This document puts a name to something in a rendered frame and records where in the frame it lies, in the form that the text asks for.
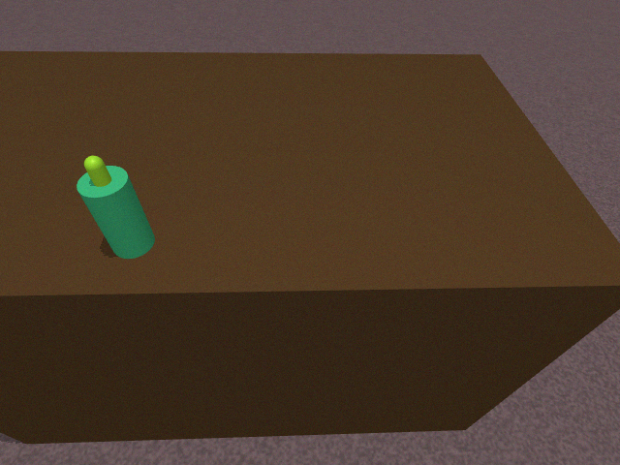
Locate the bottle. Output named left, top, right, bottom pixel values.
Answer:
left=77, top=156, right=155, bottom=259

